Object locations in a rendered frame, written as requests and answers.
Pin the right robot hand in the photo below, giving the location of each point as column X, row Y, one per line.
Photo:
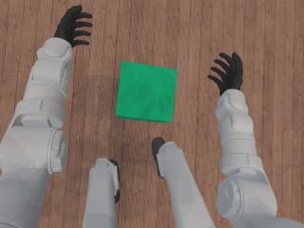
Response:
column 232, row 79

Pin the robot right upper arm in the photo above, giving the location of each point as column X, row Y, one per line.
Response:
column 250, row 204

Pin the left robot hand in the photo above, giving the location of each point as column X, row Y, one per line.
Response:
column 66, row 28

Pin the robot left forearm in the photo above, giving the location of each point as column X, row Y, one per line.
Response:
column 46, row 91

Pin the carton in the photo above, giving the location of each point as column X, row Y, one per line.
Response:
column 146, row 93

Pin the robot left thigh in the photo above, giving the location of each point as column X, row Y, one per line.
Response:
column 100, row 209

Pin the robot right forearm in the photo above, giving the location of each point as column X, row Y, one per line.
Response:
column 237, row 139

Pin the right robot shin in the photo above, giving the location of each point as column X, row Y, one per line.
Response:
column 170, row 144

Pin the robot left upper arm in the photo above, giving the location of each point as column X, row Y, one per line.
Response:
column 30, row 155

